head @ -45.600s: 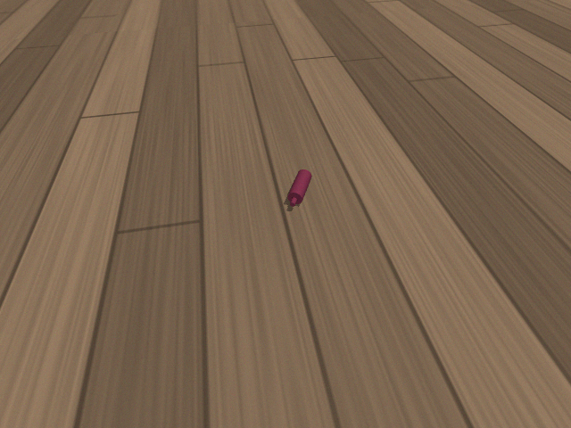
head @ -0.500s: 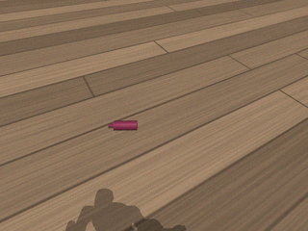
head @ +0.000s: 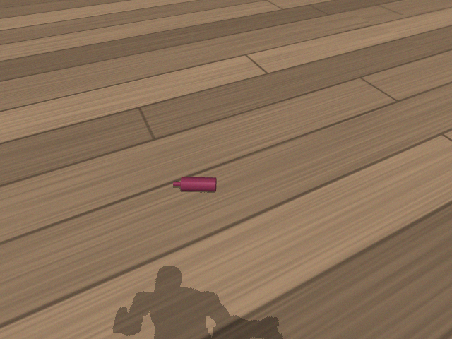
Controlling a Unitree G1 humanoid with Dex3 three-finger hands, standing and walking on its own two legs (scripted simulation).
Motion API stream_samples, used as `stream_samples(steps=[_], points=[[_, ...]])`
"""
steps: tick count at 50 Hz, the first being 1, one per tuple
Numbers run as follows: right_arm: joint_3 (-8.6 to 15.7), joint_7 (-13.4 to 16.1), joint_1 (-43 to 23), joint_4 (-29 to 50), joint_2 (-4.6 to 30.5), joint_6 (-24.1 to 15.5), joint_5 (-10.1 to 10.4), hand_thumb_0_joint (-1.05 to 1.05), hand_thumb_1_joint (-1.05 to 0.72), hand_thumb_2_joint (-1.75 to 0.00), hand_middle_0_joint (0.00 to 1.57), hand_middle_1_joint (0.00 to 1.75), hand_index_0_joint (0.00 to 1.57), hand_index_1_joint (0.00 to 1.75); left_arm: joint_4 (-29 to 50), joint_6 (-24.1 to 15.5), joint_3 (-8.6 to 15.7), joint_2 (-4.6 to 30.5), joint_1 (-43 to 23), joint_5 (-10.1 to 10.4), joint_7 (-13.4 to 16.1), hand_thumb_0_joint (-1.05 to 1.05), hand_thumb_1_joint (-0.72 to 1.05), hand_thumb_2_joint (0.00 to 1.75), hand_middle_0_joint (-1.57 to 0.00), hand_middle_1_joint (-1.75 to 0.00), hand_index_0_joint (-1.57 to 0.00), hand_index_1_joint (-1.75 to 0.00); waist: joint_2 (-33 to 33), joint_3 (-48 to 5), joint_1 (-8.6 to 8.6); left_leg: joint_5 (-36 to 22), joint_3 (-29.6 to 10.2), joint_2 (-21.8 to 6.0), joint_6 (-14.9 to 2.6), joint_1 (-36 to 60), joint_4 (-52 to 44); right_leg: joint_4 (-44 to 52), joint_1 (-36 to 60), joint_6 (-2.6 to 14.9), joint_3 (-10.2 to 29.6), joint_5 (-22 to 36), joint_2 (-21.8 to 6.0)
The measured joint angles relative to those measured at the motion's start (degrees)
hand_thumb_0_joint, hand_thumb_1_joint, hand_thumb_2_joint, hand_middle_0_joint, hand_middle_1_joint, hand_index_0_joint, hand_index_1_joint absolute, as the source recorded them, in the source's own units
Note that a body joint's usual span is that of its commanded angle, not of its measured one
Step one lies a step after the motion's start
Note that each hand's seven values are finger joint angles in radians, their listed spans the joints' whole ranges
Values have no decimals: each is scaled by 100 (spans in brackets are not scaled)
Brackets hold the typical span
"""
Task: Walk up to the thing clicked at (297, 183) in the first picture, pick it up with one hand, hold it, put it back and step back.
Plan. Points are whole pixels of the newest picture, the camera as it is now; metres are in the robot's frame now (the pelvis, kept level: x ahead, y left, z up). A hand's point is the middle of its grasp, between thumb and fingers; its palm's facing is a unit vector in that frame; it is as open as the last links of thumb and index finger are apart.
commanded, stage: step back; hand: left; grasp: from above
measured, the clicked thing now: (194, 184) +1.04 +0.21 -0.72
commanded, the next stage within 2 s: stand in 0.06 s
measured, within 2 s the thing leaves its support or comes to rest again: neither
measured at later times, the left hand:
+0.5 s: hand out of the picture +0.07 +0.25 -0.14, palm faces -0.01 -0.94 -0.34, open 7.4 cm
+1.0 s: hand out of the picture +0.05 +0.23 -0.14, palm faces -0.04 -0.94 -0.35, open 7.4 cm
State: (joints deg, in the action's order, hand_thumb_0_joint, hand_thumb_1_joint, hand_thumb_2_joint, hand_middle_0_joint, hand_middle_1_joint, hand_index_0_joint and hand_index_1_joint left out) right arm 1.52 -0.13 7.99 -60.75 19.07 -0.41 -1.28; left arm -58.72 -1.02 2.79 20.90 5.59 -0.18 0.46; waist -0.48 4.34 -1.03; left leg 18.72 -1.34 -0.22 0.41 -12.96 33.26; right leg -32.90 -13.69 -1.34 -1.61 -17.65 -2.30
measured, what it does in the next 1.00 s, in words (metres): stands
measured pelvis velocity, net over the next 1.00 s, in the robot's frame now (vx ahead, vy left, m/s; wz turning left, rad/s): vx -0.02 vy -0.02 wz -0.01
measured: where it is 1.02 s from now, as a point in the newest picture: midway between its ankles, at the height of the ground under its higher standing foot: outside the picture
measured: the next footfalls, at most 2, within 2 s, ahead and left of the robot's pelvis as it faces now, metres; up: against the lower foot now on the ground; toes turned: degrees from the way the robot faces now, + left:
none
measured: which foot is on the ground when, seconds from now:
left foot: down 0.00-1.00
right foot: down 0.00-1.00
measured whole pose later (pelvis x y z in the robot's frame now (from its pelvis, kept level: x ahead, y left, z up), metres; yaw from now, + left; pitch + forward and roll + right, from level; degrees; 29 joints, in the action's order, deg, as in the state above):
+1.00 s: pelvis -0.02 -0.02 +0.02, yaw -1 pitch -2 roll +0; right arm 0.3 -1.0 8.7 -66.0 20.0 -0.5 -1.0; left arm -65.3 -1.0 0.2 20.5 6.7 -0.4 -0.8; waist 0.2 3.2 0.3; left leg 9.4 -1.2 -2.3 2.5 -7.1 18.3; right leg -19.6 -8.8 0.5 -1.8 -8.9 -0.2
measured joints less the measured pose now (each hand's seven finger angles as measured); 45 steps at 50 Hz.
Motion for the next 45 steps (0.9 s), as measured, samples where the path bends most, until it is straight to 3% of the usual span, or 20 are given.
stream_samples(steps=[19, 45], points=[[-92, -19, -600, -209, 17, -75, 84, 0, -90, -90, 21, 30, 20, 30, -548, 14, -237, -81, -120, -25, -74, 1, 90, 90, -21, -30, -20, -30, -19, -60, 25, -688, 51, -9, 25, 746, -1288, 1217, 697, -3, 25, 674, 16], [-107, -103, 27, -528, 81, 13, 26, 0, -90, -90, 21, 30, 20, 30, -677, 16, -259, -35, 142, -48, -113, 1, 90, 90, -21, -30, -20, -30, 96, -114, 122, -955, -7, -198, 203, 568, -1483, 1351, 490, 183, -34, 902, 206]])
